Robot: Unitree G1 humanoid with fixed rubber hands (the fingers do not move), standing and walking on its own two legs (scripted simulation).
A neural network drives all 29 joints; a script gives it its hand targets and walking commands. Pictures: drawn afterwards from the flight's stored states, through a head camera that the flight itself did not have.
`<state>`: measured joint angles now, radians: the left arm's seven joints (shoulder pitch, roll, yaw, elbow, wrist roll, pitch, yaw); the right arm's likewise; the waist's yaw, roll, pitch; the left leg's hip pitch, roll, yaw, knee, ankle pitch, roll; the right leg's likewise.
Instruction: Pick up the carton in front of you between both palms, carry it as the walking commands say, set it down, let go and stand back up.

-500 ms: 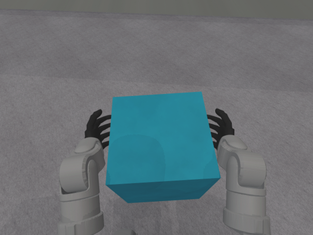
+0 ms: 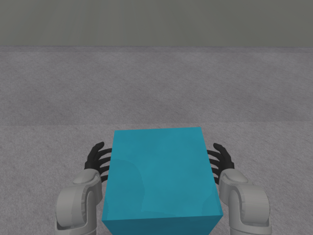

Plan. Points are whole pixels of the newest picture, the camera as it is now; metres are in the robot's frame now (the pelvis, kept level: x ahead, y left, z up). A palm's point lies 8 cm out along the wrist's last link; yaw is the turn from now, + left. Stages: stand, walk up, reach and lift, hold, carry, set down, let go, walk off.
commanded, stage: carry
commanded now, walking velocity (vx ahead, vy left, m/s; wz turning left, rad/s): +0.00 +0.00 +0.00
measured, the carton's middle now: (160, 190) +0.24 +0.00 +0.00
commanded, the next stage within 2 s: none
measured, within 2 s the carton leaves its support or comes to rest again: neither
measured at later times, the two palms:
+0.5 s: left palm (106, 112) +0.42 +0.15 +0.09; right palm (209, 111) +0.44 -0.15 +0.08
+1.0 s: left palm (106, 121) +0.43 +0.16 +0.04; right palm (201, 118) +0.45 -0.14 +0.04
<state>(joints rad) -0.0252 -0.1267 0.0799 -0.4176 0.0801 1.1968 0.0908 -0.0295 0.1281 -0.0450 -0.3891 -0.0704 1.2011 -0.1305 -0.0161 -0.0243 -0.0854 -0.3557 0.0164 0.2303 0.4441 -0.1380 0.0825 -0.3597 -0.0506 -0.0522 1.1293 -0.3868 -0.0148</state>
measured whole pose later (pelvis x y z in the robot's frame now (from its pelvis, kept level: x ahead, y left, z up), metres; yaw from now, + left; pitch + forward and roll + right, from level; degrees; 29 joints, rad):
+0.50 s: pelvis +0.19 -0.02 +0.00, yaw +4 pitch +3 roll -1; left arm -0.06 -0.13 0.07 -0.39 0.09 1.20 0.09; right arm -0.06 0.13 -0.07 -0.41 -0.10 1.24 -0.12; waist 0.00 0.05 -0.15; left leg -0.11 0.06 0.15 0.50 -0.44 -0.01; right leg -0.37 -0.05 -0.22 0.53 -0.21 -0.04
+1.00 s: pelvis +0.18 -0.01 -0.01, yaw +4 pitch +2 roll -1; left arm -0.11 -0.13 0.10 -0.03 0.20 0.89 0.03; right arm -0.10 0.13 -0.09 -0.03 -0.19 0.91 -0.04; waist 0.00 0.02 -0.11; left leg -0.11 0.05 0.16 0.54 -0.45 0.00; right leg -0.37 -0.07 -0.22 0.57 -0.22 -0.03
